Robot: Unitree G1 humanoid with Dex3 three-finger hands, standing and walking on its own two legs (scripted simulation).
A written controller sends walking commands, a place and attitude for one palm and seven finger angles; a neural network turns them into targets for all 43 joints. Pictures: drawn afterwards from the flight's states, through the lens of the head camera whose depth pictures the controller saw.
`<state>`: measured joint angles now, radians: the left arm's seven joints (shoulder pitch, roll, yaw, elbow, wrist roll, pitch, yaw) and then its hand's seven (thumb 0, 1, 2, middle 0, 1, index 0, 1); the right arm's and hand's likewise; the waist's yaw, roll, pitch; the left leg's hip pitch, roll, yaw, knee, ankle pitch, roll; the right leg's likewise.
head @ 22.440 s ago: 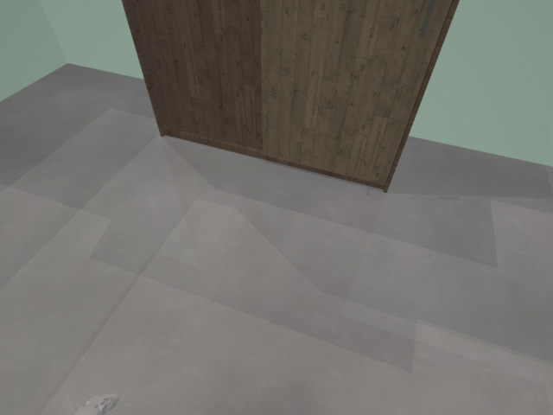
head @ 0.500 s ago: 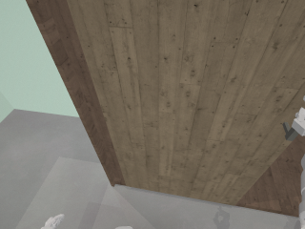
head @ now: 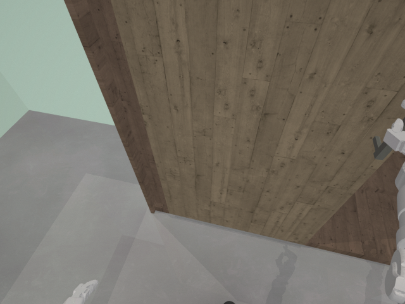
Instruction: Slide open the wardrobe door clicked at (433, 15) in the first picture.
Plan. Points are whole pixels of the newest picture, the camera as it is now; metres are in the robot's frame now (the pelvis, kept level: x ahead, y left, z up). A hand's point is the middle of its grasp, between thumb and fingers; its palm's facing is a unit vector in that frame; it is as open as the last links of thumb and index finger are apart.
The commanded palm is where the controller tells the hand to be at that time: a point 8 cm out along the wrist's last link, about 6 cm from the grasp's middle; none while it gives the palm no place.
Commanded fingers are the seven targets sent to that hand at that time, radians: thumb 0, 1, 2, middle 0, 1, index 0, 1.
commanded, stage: stop walking and hold the door there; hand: right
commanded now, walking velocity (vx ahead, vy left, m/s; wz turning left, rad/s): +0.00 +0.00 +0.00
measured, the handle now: (401, 121) +0.48 -0.36 +0.11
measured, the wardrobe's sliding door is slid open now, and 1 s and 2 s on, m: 0.56 0.56 0.56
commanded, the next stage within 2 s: loosen the grip on the handle in 1.76 s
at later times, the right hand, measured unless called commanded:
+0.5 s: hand (391, 136) +0.43 -0.33 +0.12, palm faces +0.44 +0.86 -0.28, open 5.9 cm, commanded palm +0.39 -0.35 +0.11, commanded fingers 0.00 -0.90 -0.90 0.45 1.40 0.45 1.40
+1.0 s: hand (389, 139) +0.43 -0.32 +0.11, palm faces +0.28 +0.95 -0.12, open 5.6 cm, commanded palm +0.40 -0.33 +0.11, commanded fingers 0.00 -0.90 -0.90 0.45 1.40 0.45 1.40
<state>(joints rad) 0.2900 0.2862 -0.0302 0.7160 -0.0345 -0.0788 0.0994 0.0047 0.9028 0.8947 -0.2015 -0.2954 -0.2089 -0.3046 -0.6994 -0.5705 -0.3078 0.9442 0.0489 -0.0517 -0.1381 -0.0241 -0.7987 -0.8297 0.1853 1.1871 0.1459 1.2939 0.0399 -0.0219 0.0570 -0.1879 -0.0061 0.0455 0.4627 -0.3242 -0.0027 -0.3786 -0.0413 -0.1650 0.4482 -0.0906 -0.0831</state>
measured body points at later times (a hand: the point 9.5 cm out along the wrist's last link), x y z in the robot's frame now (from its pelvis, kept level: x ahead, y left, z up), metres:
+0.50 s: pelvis +0.04 -0.03 -0.01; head +0.05 -0.01 +0.44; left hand +0.14 +0.27 -0.13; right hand +0.40 -0.37 +0.13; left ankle -0.02 +0.14 -0.74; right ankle +0.09 -0.12 -0.72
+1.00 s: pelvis +0.01 -0.10 +0.00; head +0.09 -0.13 +0.44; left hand +0.20 +0.08 -0.11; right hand +0.41 -0.37 +0.12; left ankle -0.01 +0.06 -0.69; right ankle +0.10 -0.16 -0.74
